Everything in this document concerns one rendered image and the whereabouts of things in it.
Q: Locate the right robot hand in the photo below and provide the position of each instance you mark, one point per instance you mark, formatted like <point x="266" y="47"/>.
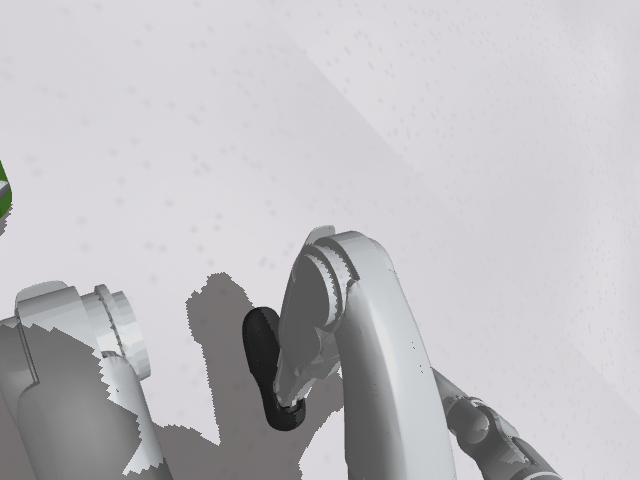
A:
<point x="449" y="393"/>

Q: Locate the bottle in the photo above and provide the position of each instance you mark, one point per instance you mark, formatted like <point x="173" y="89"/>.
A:
<point x="6" y="200"/>

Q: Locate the right robot foot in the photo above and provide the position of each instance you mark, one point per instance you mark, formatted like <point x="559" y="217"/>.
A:
<point x="262" y="347"/>

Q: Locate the right robot arm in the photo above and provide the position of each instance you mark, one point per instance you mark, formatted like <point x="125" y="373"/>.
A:
<point x="495" y="444"/>

